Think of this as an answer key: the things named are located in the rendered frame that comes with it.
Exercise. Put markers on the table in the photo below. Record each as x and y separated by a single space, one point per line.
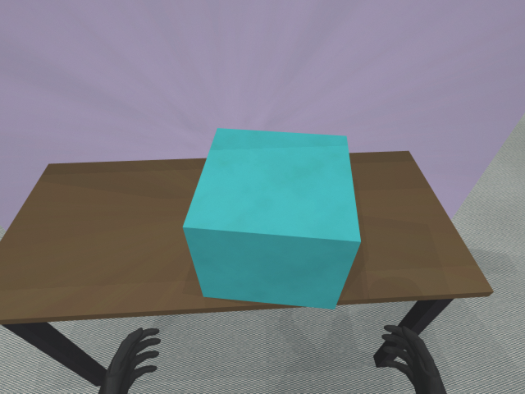
106 240

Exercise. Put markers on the left robot hand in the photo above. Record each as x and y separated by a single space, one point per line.
121 372

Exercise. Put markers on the carton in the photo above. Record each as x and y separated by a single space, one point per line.
274 219

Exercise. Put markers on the right robot hand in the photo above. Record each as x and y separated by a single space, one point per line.
420 368

